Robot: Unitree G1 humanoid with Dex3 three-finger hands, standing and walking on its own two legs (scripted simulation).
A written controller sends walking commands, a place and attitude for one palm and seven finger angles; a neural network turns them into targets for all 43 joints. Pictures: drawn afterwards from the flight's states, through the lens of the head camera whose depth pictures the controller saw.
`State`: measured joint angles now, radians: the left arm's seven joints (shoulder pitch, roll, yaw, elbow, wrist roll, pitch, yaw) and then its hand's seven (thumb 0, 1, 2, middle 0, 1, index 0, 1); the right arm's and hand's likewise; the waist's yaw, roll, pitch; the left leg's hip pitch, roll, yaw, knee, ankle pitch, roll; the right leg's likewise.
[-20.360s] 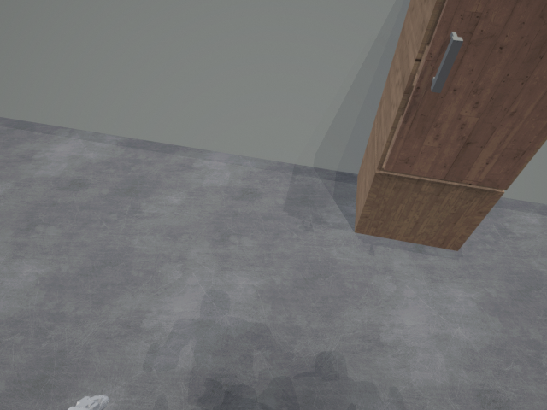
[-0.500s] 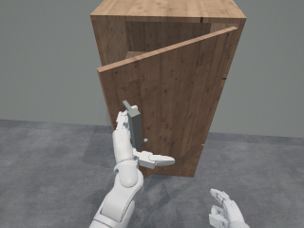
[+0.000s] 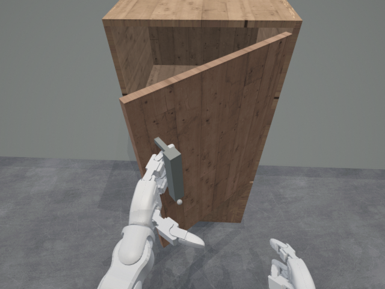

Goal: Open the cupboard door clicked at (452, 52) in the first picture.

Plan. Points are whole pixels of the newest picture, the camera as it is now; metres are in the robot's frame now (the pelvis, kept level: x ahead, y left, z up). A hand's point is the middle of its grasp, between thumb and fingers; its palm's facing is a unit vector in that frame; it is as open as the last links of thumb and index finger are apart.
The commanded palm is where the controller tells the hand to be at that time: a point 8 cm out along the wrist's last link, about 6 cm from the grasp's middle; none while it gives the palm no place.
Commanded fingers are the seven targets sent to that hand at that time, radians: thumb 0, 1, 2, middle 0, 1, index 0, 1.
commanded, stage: slide the hand sideways off the handle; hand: left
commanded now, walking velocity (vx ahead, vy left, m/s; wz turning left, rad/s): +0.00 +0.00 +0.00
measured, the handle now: (168, 169) +0.33 +0.08 +0.10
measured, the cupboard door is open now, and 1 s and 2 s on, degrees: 41 41 41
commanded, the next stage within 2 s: draw the hand back to the body in 0.68 s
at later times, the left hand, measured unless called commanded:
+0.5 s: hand (150, 224) +0.21 +0.09 +0.09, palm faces +0.01 -1.00 -0.02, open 16.3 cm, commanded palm +0.17 +0.15 +0.10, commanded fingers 0.00 -0.50 0.30 -0.15 -0.30 -0.15 -0.30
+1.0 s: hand (123, 229) +0.20 +0.14 +0.10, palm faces +0.03 -1.00 -0.06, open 16.3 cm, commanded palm +0.16 +0.19 +0.12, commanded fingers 0.00 -0.50 0.30 -0.15 -0.30 -0.15 -0.30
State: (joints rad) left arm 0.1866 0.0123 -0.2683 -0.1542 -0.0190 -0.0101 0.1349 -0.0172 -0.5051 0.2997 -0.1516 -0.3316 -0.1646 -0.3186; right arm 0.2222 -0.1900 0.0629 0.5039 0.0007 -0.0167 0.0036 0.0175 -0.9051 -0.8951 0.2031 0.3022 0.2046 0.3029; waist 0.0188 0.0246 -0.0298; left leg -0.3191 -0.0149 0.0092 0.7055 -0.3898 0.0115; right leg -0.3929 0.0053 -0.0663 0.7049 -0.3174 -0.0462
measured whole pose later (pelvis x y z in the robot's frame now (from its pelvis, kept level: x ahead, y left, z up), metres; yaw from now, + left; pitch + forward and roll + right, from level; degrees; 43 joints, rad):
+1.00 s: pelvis +0.01 +0.00 -0.01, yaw +1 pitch +3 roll -1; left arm 0.57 0.18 -0.01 -0.45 -0.17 -0.10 -0.08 -0.02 -0.50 0.30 -0.16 -0.30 -0.15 -0.30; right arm 0.28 -0.22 0.06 0.48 0.02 -0.20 -0.05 0.02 -0.90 -0.90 0.20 0.30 0.21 0.30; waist 0.03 0.05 -0.08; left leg -0.42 0.00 -0.02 0.82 -0.46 0.00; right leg -0.47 0.01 -0.09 0.80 -0.38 -0.05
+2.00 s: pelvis +0.03 +0.01 +0.03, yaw +0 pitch -5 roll -1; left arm 0.47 0.34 0.32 -0.40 -0.05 -0.09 0.12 0.00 0.62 0.79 -0.20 -0.30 -0.20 -0.31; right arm 0.19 -0.22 0.03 0.64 -0.01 -0.12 -0.07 0.02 -0.90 -0.89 0.20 0.30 0.21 0.30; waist 0.08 0.06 0.03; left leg -0.04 -0.01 0.00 0.41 -0.29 0.02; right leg -0.10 0.02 -0.07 0.40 -0.21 -0.03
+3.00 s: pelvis -0.04 +0.02 +0.01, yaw -1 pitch +0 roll +0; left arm 0.57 0.42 0.43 -0.52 -0.02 -0.18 0.14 0.01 0.88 0.90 -0.22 -0.30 -0.21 -0.31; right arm 0.20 -0.23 -0.01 0.55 0.00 -0.04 -0.08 0.02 -0.90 -0.89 0.20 0.30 0.21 0.30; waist 0.01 -0.02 0.05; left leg -0.32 -0.04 0.03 0.57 -0.25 0.05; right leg -0.38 -0.01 -0.04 0.52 -0.15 -0.01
